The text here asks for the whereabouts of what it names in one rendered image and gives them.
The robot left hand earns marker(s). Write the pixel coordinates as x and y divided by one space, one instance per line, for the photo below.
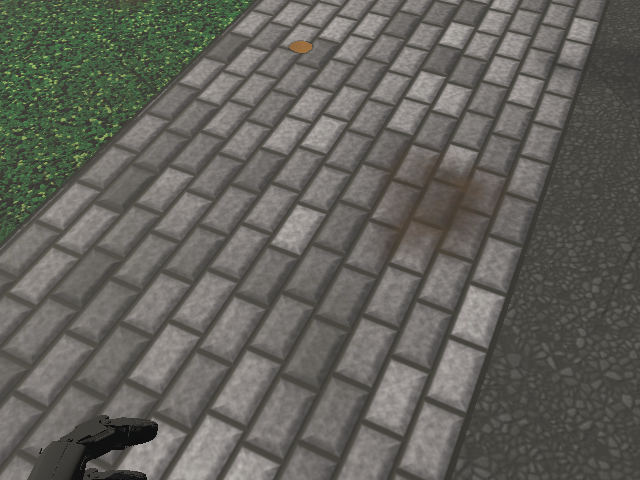
66 458

